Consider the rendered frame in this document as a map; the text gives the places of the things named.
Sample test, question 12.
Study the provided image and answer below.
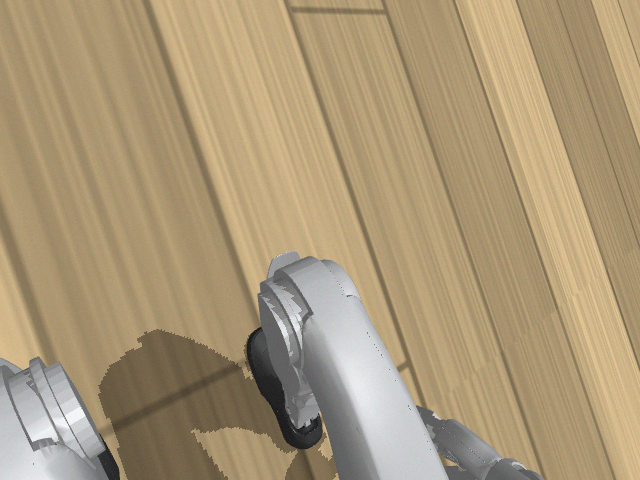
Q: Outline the right robot foot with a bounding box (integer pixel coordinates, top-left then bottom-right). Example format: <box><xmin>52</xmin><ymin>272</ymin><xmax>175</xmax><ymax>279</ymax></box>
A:
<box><xmin>247</xmin><ymin>327</ymin><xmax>322</xmax><ymax>449</ymax></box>

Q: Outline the right robot arm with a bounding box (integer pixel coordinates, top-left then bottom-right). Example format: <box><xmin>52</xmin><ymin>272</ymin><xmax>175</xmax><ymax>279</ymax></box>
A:
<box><xmin>485</xmin><ymin>458</ymin><xmax>545</xmax><ymax>480</ymax></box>

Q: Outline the left robot foot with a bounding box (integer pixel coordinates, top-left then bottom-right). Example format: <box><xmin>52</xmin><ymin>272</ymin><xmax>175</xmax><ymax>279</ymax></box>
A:
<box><xmin>97</xmin><ymin>433</ymin><xmax>120</xmax><ymax>480</ymax></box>

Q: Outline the right robot hand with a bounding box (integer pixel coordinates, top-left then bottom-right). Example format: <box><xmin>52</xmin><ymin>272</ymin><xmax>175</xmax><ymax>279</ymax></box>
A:
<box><xmin>416</xmin><ymin>405</ymin><xmax>504</xmax><ymax>480</ymax></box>

